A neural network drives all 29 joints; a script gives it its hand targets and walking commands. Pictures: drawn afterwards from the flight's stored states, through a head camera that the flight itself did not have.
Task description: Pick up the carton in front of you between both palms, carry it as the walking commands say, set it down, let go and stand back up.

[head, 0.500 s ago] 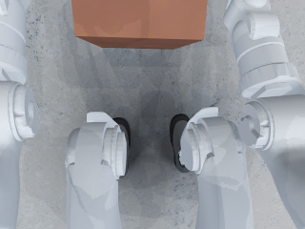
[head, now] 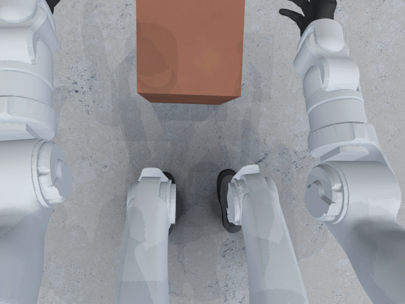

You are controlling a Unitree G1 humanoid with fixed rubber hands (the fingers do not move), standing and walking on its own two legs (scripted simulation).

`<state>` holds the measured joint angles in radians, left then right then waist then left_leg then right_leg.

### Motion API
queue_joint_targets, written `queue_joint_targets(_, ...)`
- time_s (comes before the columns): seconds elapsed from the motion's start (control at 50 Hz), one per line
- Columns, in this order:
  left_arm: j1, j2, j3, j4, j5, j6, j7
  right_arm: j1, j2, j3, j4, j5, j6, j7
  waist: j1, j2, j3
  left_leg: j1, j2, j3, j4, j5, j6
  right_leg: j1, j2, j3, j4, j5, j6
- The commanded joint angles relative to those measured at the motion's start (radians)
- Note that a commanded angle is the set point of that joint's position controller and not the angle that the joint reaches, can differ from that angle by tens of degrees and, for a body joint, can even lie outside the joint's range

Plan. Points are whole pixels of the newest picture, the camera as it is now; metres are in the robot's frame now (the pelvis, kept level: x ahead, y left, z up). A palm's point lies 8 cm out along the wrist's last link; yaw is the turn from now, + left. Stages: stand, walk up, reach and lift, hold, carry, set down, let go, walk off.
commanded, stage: set down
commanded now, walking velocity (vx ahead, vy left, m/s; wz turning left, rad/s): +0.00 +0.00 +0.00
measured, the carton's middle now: (188, 58) +0.55 +0.03 -0.37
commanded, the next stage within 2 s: let go in 0.42 s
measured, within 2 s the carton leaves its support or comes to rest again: neither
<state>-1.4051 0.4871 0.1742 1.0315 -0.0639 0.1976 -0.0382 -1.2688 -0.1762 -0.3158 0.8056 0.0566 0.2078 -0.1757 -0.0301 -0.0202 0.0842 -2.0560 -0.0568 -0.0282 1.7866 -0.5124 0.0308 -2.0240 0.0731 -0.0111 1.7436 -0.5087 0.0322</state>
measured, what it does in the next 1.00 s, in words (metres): rises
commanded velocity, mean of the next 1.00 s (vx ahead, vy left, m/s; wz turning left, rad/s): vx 0.00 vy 0.00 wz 0.00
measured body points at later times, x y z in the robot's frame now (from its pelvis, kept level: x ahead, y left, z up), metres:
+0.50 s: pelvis +0.03 +0.00 +0.14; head +0.34 +0.03 +0.46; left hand +0.57 +0.25 +0.04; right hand +0.55 -0.15 +0.04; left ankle +0.10 +0.10 -0.46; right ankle +0.11 -0.12 -0.46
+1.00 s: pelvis +0.08 -0.01 +0.24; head +0.28 +0.01 +0.65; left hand +0.41 +0.25 +0.13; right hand +0.41 -0.21 +0.14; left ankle +0.10 +0.10 -0.46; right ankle +0.11 -0.12 -0.46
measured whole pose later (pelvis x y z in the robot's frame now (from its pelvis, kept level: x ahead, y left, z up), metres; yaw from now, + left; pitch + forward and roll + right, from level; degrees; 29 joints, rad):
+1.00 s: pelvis +0.08 -0.01 +0.24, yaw +4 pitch +27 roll +0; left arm -0.38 0.25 0.21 0.68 0.05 0.03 -0.06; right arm -0.29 -0.15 -0.13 0.57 -0.04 0.05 0.02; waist -0.03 -0.03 -0.04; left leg -0.92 -0.05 -0.06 0.74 -0.28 0.01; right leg -0.92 0.05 0.04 0.74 -0.29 -0.01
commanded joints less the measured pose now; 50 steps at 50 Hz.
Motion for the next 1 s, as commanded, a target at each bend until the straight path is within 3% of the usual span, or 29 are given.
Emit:
queue_joint_targets(0.0, -0.292, 0.162, 0.010, -0.189, -0.004, 0.016, -0.004, -0.236, -0.136, 0.021, -0.203, 0.026, 0.020, 0.005, 0.019, 0.140, -1.276, 0.947, 0.004, 0.006, -0.286, 0.428, -0.042, 0.557, 0.035, -0.083, -0.227, 0.247, 0.003)
queue_joint_targets(0.24, -0.138, 0.080, 0.080, -0.106, 0.061, -0.020, -0.054, -0.070, -0.070, -0.018, -0.135, -0.039, -0.012, 0.031, -0.002, 0.133, -1.142, 1.072, 0.010, -0.019, -0.517, 0.576, -0.050, 0.632, 0.021, -0.046, -0.492, 0.386, 0.027)
queue_joint_targets(0.44, -0.018, 0.056, 0.147, -0.122, 0.143, -0.062, -0.072, 0.034, -0.016, -0.036, -0.182, -0.106, -0.033, 0.047, 0.009, 0.090, -1.101, 1.120, 0.008, -0.013, -0.724, 0.586, -0.046, 0.935, 0.002, -0.005, -0.687, 0.469, 0.033)
queue_joint_targets(0.58, 0.305, -0.051, 0.150, -0.300, 0.194, -0.068, -0.020, 0.335, -0.062, 0.042, -0.273, -0.157, -0.058, 0.116, 0.024, 0.105, -1.163, 1.476, 0.015, -0.032, -0.839, 0.756, -0.061, 1.030, 0.001, -0.010, -0.812, 0.507, 0.010)
queue_joint_targets(0.68, 0.498, -0.099, 0.097, -0.406, 0.137, -0.102, -0.003, 0.494, -0.078, 0.106, -0.314, -0.140, -0.086, 0.163, -0.003, 0.056, -0.993, 1.454, 0.017, -0.034, -0.943, 0.635, -0.055, 1.170, -0.025, 0.008, -0.901, 0.482, -0.004)
queue_joint_targets(0.8, 0.742, -0.103, 0.078, -0.431, 0.111, -0.155, -0.016, 0.743, -0.040, 0.148, -0.305, -0.107, -0.131, 0.184, 0.002, 0.043, -0.848, 1.402, 0.021, -0.022, -1.028, 0.537, -0.047, 1.391, -0.053, 0.052, -0.972, 0.528, -0.004)
queue_joint_targets(0.98, 1.125, -0.153, 0.021, -0.480, 0.103, -0.213, -0.015, 1.098, -0.051, 0.195, -0.359, -0.077, -0.206, 0.200, 0.020, 0.028, -0.656, 1.522, 0.034, -0.022, -1.146, 0.558, -0.041, 1.623, -0.061, 0.074, -1.086, 0.655, -0.009)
